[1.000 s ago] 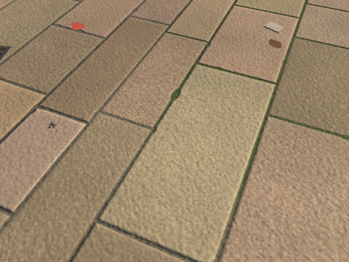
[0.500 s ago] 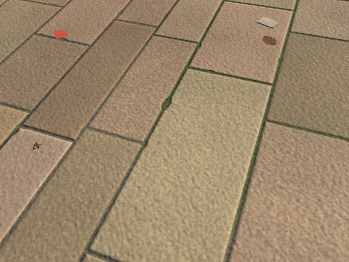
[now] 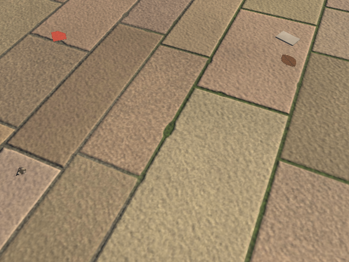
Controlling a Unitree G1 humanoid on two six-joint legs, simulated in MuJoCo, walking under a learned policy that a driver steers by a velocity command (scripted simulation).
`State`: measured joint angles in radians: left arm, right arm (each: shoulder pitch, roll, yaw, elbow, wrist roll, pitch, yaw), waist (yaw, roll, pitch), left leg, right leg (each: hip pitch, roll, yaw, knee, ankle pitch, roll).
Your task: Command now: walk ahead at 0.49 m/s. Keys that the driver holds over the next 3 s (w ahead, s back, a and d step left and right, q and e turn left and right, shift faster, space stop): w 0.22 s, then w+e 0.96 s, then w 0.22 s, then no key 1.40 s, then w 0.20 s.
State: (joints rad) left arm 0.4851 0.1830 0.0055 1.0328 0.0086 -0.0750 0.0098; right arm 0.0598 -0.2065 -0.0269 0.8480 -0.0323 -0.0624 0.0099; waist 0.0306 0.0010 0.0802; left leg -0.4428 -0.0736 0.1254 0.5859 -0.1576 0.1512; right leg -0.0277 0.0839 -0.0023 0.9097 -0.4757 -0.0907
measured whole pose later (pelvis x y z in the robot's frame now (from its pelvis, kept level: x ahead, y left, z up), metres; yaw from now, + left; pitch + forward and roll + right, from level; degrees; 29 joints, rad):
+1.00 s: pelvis +0.55 -0.08 +0.02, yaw -22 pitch +2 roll +0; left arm 0.47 0.24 0.06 0.95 0.02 -0.05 0.01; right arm -0.03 -0.24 -0.01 0.75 -0.03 -0.04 0.02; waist 0.11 0.03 0.04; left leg -0.61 0.03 -0.02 0.63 -0.04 -0.02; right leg 0.03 0.15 0.19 0.28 -0.32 -0.12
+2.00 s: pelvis +0.85 -0.24 +0.02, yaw -34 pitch -1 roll -1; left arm 0.26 0.19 0.01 1.00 0.01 -0.01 0.02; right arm 0.28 -0.17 0.00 1.01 -0.02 0.01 -0.03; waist 0.01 0.00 0.01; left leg -0.22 0.03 0.01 0.49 -0.25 -0.01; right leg -0.25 0.06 -0.07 0.42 -0.15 -0.07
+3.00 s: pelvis +0.90 -0.26 +0.02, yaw -34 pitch +0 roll +0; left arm 0.35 0.14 0.01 1.14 0.03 -0.01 0.02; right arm 0.41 -0.14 -0.02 1.13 -0.02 -0.01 -0.03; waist -0.02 0.01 -0.02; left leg -0.14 -0.03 0.01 0.46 -0.35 0.06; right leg -0.26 0.03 -0.04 0.60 -0.39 -0.07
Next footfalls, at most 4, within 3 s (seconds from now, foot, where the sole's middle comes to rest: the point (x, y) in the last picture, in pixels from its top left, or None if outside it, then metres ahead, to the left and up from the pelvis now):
0.52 right None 0.44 -0.11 -0.75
1.08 left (202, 177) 0.80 -0.06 -0.75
1.56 right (271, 162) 0.88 -0.36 -0.75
1.94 left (226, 146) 0.96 -0.17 -0.75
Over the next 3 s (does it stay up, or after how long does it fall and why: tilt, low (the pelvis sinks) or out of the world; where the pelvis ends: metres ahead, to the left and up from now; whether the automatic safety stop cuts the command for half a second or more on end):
stays up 0.90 -0.26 0.02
